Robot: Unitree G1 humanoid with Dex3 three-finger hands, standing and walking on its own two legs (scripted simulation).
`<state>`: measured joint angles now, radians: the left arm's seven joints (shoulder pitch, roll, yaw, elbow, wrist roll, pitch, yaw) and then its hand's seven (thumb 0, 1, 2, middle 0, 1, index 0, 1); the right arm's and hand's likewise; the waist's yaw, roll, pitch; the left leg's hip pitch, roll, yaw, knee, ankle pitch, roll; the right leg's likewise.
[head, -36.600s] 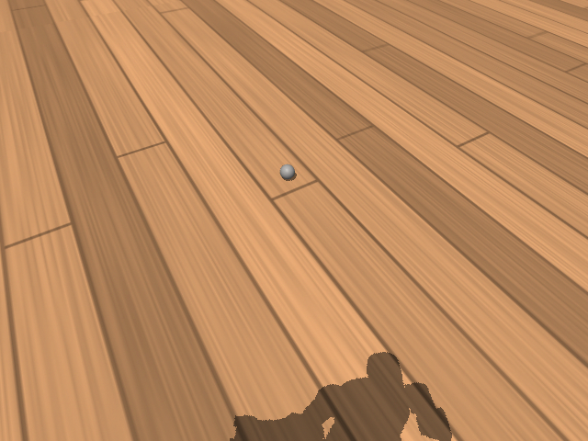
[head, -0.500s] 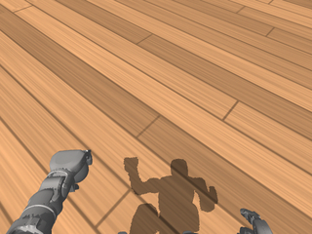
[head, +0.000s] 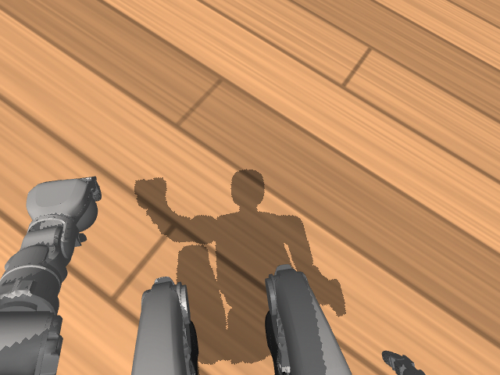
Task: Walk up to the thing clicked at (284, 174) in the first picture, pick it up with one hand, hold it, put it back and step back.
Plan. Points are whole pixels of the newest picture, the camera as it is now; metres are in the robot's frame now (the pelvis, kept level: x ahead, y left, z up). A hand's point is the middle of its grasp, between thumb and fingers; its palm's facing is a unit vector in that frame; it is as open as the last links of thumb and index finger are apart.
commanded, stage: crouch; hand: left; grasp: from above
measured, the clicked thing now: (74, 211) +0.42 +0.27 -0.14
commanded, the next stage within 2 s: lower in 1.10 s
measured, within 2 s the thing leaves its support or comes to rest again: neither
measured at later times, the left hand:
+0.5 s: hand (92, 232) +0.42 +0.29 -0.29, palm faces -0.45 -0.04 -0.89, open 9.3 cm
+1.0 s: hand (101, 235) +0.42 +0.29 -0.35, palm faces -0.46 -0.05 -0.89, open 9.3 cm
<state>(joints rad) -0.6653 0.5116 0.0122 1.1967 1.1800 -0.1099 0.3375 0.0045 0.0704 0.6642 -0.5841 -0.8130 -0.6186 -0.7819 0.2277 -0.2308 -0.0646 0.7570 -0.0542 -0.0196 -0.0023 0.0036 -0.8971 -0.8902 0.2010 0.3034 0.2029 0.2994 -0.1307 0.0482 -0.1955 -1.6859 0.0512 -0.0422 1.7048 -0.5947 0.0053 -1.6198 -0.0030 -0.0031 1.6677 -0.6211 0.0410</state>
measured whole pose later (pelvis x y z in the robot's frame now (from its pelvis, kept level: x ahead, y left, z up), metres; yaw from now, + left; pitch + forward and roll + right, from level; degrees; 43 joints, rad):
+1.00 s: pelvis -0.02 -0.01 -0.19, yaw -5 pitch +33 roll -8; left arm -0.87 0.75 0.15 1.39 1.28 -0.26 0.37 0.00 0.06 0.65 -0.61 -0.79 -0.64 -0.76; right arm 0.13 -0.25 0.01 0.78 -0.14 -0.05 0.13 0.00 -0.91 -0.90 0.20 0.30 0.20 0.30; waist -0.18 -0.02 -0.06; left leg -2.27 0.04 -0.15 2.33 -0.65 -0.01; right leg -2.17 0.03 -0.05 2.27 -0.69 0.05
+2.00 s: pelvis -0.01 -0.01 -0.24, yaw -8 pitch +30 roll -10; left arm -0.90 0.90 0.23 1.58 1.34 -0.31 0.50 0.00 0.04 0.67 -0.63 -0.78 -0.67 -0.75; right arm 0.07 -0.27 0.12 0.77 -0.25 -0.09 0.16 0.00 -0.90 -0.89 0.20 0.30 0.20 0.30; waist -0.25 -0.09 0.05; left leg -2.38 0.03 -0.23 2.53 -0.70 -0.03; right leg -2.26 0.06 -0.10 2.43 -0.71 0.06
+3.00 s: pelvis -0.01 +0.00 -0.25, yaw -11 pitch +26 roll -13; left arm -0.88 0.98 0.22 1.67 1.33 -0.31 0.61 0.00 0.02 0.67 -0.65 -0.76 -0.69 -0.74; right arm 0.02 -0.30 0.22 0.75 -0.31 -0.17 0.22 0.00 -0.90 -0.89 0.20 0.30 0.20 0.30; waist -0.29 -0.15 0.11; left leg -2.37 0.03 -0.28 2.60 -0.72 -0.02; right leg -2.23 0.08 -0.13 2.45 -0.71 0.07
